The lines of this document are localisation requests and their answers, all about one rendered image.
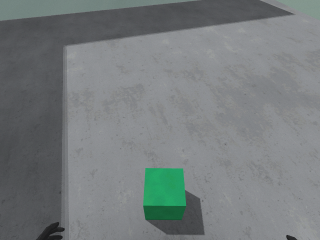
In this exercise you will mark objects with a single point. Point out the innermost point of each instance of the carton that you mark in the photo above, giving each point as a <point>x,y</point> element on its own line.
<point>164,194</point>

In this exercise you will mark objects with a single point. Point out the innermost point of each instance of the robot left hand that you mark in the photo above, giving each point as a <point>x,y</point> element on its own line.
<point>52,228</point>

